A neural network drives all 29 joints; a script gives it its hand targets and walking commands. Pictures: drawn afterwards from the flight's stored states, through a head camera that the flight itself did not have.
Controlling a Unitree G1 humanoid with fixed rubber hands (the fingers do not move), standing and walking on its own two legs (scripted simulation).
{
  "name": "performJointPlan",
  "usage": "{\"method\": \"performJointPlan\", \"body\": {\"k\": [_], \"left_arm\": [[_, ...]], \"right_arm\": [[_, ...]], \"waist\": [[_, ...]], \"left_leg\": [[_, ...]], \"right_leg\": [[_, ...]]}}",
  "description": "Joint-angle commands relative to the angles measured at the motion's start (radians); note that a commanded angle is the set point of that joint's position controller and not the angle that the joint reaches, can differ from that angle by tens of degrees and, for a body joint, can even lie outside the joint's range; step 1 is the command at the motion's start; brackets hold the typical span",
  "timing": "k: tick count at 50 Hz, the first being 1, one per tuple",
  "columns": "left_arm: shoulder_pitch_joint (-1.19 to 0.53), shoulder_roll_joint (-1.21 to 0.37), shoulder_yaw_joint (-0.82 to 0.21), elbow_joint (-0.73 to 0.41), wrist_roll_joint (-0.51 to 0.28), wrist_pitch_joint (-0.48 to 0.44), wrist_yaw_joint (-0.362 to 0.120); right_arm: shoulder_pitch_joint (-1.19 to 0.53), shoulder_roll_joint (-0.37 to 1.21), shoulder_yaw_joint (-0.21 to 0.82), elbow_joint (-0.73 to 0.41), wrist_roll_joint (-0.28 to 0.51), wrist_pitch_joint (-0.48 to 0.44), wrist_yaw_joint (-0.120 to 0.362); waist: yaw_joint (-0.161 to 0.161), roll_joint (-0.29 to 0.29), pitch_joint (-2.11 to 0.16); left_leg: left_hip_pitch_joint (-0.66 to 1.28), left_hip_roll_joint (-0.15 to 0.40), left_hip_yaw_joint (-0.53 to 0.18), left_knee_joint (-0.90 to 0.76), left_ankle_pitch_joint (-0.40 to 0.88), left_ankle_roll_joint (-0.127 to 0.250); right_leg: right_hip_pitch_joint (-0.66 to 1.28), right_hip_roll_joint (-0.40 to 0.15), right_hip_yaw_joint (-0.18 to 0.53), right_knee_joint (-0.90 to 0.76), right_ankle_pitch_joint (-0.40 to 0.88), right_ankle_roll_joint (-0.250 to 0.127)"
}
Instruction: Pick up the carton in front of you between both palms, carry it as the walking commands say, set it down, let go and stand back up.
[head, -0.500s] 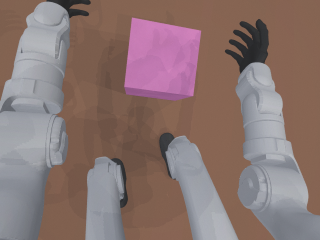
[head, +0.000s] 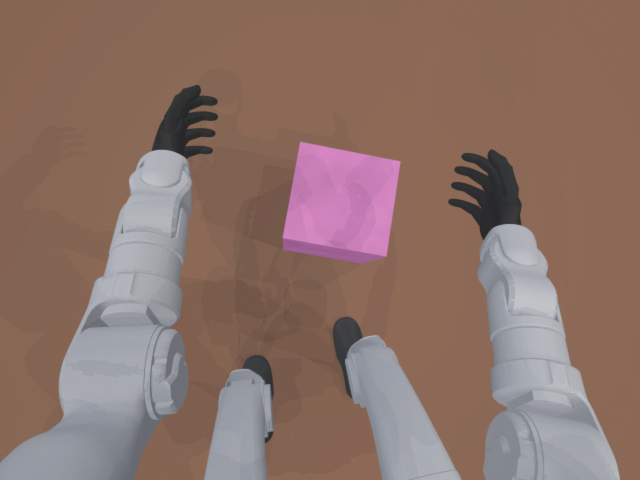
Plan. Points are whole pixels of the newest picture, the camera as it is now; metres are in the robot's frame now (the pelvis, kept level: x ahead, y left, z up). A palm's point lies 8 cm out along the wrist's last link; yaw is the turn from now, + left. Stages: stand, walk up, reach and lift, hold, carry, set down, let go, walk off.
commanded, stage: let go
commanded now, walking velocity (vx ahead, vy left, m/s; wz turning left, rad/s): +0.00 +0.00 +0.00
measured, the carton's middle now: (335, 210) +0.49 -0.14 -0.54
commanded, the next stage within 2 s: stand in 1.26 s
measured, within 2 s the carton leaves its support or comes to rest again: neither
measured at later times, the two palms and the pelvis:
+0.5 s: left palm (97, 297) +0.35 +0.16 +0.00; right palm (614, 345) +0.23 -0.26 +0.03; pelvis +0.07 -0.02 +0.09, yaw -2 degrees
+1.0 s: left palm out of the picture +0.25 +0.24 +0.04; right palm (597, 342) +0.25 -0.23 +0.05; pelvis +0.09 +0.01 +0.11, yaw -2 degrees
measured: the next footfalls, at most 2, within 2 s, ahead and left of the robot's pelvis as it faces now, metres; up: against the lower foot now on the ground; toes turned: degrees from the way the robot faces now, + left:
none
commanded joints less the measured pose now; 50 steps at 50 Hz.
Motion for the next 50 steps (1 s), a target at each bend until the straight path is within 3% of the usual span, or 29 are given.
{"method": "performJointPlan", "body": {"k": [1, 6, 11, 20, 26, 32, 38, 44, 45, 46, 50], "left_arm": [[-0.046, -0.026, 0.014, -0.233, -0.001, -0.04, 0.066], [0.176, -0.082, 0.012, -0.346, -0.02, -0.081, 0.131], [0.401, -0.087, -0.016, -0.359, -0.058, -0.125, 0.133], [0.752, -0.027, -0.049, -0.343, -0.098, -0.2, 0.081], [0.921, -0.01, -0.069, -0.367, -0.112, -0.219, 0.057], [1.057, -0.003, -0.095, -0.4, -0.128, -0.219, 0.02], [1.169, 0.016, -0.138, -0.458, -0.165, -0.201, -0.023], [1.182, 0.033, -0.167, -0.503, -0.193, -0.166, -0.051], [1.22, 0.023, -0.176, -0.436, -0.208, -0.192, -0.034], [1.215, 0.029, -0.177, -0.461, -0.203, -0.196, -0.024], [1.172, 0.042, -0.184, -0.466, -0.211, -0.184, -0.02]], "right_arm": [[0.036, -0.153, 0.036, -0.139, -0.009, -0.042, 0.049], [0.231, -0.193, 0.137, -0.124, 0.014, -0.072, 0.1], [0.425, -0.23, 0.23, -0.122, 0.045, -0.102, 0.121], [0.732, -0.241, 0.348, -0.242, 0.107, -0.147, 0.093], [0.81, -0.269, 0.364, -0.265, 0.118, -0.155, 0.081], [0.842, -0.276, 0.349, -0.201, 0.108, -0.158, 0.073], [0.892, -0.293, 0.317, -0.153, 0.083, -0.146, 0.061], [0.882, -0.306, 0.298, -0.141, 0.064, -0.115, 0.065], [0.84, -0.341, 0.293, -0.194, 0.036, -0.063, 0.039], [0.868, -0.332, 0.304, -0.186, 0.037, -0.052, 0.03], [0.838, -0.32, 0.312, -0.187, 0.042, -0.022, 0.021]], "waist": [[-0.027, 0.128, -0.942], [-0.002, 0.082, -0.707], [0.017, 0.027, -0.512], [0.064, -0.073, -0.326], [0.114, -0.041, -0.208], [0.155, 0.007, -0.115], [0.164, 0.009, -0.049], [0.165, 0.001, 0.056], [0.17, -0.01, 0.005], [0.175, 0.017, 0.026], [0.172, 0.02, 0.09]], "left_leg": [[0.639, -0.049, 0.034, -0.169, 0.398, -0.03], [0.616, -0.043, 0.047, -0.299, 0.19, -0.035], [0.629, -0.029, 0.061, -0.393, 0.075, -0.026], [0.748, -0.021, 0.062, -0.483, 0.104, 0.008], [0.936, -0.013, 0.055, -0.56, 0.205, 0.009], [1.112, 0.003, 0.043, -0.627, 0.349, -0.008], [1.246, 0.024, 0.025, -0.682, 0.499, -0.02], [1.258, 0.036, 0.018, -0.722, 0.464, -0.023], [1.308, 0.044, 0.017, -0.686, 0.559, -0.025], [1.301, 0.046, 0.015, -0.673, 0.578, -0.032], [1.254, 0.049, 0.014, -0.686, 0.461, -0.026]], "right_leg": [[0.689, 0.076, -0.135, -0.056, 0.426, 0.013], [0.864, 0.055, -0.089, -0.157, 0.299, 0.0], [1.021, 0.039, -0.049, -0.254, 0.23, 0.003], [1.323, 0.026, 0.019, -0.356, 0.408, 0.022], [1.392, 0.038, 0.011, -0.422, 0.465, 0.022], [1.422, 0.055, -0.007, -0.496, 0.459, 0.011], [1.447, 0.074, -0.024, -0.555, 0.442, -0.002], [1.456, 0.084, -0.034, -0.584, 0.322, -0.013], [1.428, 0.105, -0.051, -0.547, 0.282, -0.012], [1.416, 0.101, -0.047, -0.546, 0.26, -0.018], [1.399, 0.1, -0.046, -0.541, 0.191, -0.019]]}}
